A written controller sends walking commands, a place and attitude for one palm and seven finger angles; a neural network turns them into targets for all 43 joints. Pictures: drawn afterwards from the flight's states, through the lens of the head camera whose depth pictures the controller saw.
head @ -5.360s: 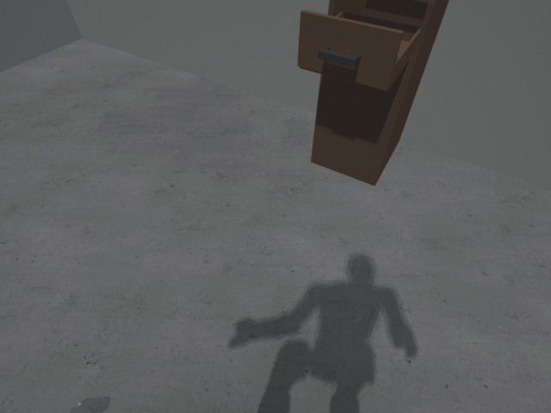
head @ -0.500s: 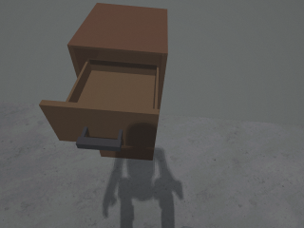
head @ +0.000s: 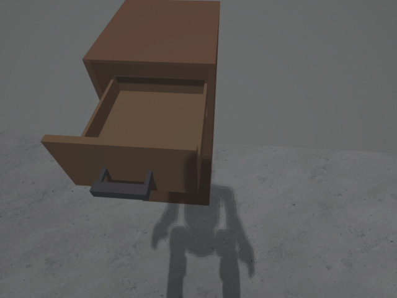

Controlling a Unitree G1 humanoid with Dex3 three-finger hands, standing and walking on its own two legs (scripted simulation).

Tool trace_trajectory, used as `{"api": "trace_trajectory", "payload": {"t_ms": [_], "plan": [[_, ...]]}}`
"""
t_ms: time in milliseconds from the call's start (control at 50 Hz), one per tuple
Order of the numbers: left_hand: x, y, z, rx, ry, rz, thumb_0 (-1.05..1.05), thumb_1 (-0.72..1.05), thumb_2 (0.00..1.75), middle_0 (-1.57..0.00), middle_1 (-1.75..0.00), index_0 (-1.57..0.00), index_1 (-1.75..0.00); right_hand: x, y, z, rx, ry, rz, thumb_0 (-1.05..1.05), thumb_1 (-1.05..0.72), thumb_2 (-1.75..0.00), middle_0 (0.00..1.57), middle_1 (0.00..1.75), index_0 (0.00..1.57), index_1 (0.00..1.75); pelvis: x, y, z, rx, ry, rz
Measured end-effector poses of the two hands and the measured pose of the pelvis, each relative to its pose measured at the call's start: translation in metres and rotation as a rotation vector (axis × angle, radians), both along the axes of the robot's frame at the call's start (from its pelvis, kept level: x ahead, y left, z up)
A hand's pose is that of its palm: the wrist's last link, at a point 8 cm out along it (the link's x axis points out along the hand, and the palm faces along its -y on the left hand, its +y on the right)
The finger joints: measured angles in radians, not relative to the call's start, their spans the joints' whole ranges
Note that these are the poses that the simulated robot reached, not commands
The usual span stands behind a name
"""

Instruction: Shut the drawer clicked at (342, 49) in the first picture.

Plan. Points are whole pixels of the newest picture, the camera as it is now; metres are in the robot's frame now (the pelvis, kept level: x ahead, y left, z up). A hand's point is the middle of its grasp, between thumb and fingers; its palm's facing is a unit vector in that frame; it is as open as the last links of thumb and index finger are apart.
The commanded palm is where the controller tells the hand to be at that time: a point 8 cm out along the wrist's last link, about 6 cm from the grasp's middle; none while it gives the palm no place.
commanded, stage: come to a stop and stand still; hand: left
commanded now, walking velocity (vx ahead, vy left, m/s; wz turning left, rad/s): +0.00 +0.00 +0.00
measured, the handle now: (123, 182) +0.35 +0.20 +0.00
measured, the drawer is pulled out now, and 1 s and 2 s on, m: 0.30 0.30 0.30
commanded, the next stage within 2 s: look again from close up in 0.86 s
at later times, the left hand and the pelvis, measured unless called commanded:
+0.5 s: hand out of the picture -0.06 +0.20 -0.17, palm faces +0.00 -0.98 -0.20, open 7.4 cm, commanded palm none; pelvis -0.04 +0.03 +0.00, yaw -2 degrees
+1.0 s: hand out of the picture -0.06 +0.17 -0.17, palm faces -0.01 -0.99 -0.17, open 7.4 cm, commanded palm none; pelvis -0.05 +0.02 +0.00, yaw -1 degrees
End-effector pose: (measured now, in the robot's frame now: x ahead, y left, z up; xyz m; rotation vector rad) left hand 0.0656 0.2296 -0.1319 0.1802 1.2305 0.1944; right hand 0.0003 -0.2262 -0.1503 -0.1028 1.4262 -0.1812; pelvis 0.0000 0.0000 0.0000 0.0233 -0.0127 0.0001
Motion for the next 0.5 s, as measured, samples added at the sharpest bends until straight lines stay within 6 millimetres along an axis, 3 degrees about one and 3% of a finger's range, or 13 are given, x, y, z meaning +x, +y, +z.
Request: {"api": "trace_trajectory", "payload": {"t_ms": [120, 240, 360, 500], "plan": [[-0.032, 0.029, -0.021, -0.039, 0.052, 0.021, 0.00, 0.91, 0.90, -0.20, -0.30, -0.20, -0.30, 0.009, 0.010, 0.010, -0.075, -0.112, 0.027, 0.00, -0.91, -0.90, 0.20, 0.30, 0.20, 0.30, -0.016, 0.024, -0.008, -0.015, -0.006, -0.007], [-0.067, 0.041, -0.015, -0.044, 0.115, 0.037, 0.00, 0.91, 0.90, -0.20, -0.30, -0.20, -0.30, 0.009, 0.033, 0.019, -0.059, -0.118, 0.056, 0.00, -0.91, -0.90, 0.20, 0.30, 0.20, 0.30, -0.023, 0.033, 0.002, -0.015, 0.009, -0.008], [-0.102, 0.035, -0.013, -0.026, 0.192, 0.027, 0.00, 0.91, 0.90, -0.20, -0.30, -0.20, -0.30, 0.007, 0.034, 0.007, -0.028, -0.132, 0.042, 0.01, -0.93, -0.90, 0.21, 0.30, 0.20, 0.30, -0.030, 0.032, -0.002, 0.018, 0.017, -0.023], [-0.127, 0.015, -0.004, -0.044, 0.229, 0.005, 0.00, 0.91, 0.90, -0.20, -0.30, -0.20, -0.30, -0.017, 0.029, 0.003, -0.006, -0.100, 0.013, 0.00, -0.94, -0.90, 0.21, 0.30, 0.20, 0.30, -0.040, 0.029, 0.005, -0.007, -0.002, -0.029]]}}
